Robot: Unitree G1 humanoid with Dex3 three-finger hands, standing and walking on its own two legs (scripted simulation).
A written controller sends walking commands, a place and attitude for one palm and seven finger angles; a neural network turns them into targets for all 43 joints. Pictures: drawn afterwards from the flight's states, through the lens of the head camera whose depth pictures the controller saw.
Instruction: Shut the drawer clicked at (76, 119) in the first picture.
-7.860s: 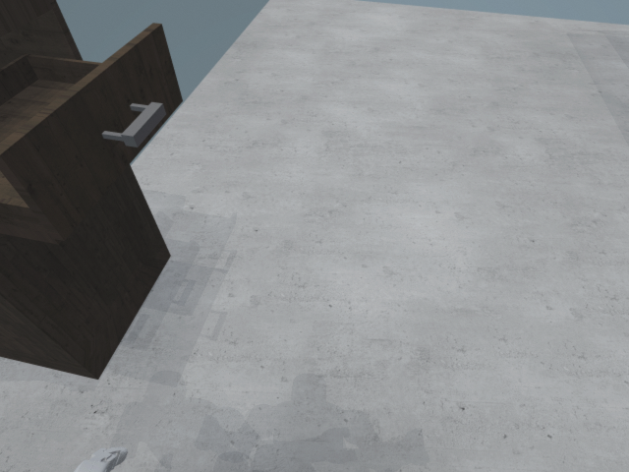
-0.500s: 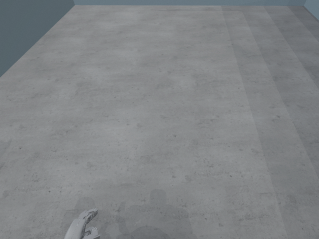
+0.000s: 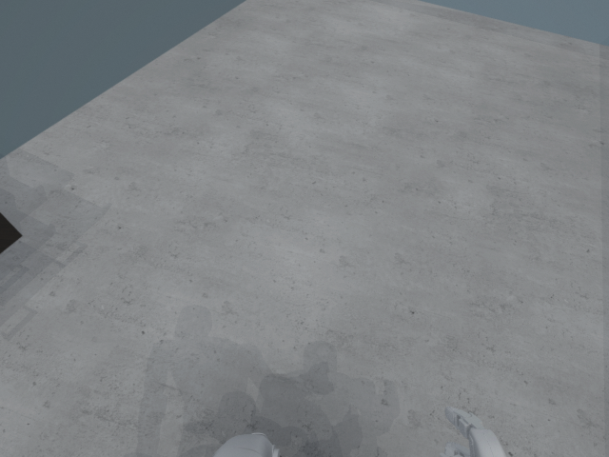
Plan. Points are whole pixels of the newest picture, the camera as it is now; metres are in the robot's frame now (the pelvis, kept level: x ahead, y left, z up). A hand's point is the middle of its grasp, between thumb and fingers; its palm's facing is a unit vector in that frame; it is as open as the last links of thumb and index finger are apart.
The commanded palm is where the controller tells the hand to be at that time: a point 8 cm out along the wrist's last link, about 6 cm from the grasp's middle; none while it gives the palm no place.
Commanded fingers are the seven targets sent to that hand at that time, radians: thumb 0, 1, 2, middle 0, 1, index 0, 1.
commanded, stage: walk to a spot facing it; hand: left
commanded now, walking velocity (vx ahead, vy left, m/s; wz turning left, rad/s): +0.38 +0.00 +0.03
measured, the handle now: out of the picture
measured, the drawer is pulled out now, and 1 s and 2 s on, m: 0.26 0.26 0.26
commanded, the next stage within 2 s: turn to face it in 0.64 s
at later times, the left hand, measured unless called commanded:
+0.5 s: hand (257, 309) +0.35 +0.13 -0.14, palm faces -0.05 -0.97 -0.22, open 7.4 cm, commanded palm none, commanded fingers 0.00 0.90 0.90 -0.20 -0.30 -0.20 -0.30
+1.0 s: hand (228, 343) +0.30 +0.18 -0.19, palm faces +0.30 -0.94 -0.18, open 7.4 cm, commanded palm none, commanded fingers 0.00 0.90 0.90 -0.20 -0.30 -0.20 -0.30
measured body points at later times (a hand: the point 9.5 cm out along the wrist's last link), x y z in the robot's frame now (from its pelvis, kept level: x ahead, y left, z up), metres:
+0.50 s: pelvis +0.21 -0.05 +0.00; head +0.24 -0.07 +0.45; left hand +0.35 +0.18 -0.12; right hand +0.10 -0.27 -0.15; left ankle +0.07 +0.07 -0.69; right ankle +0.30 -0.15 -0.72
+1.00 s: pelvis +0.36 +0.00 -0.01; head +0.39 +0.03 +0.44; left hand +0.29 +0.23 -0.17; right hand +0.55 -0.22 -0.12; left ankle +0.43 +0.09 -0.72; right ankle +0.31 -0.16 -0.67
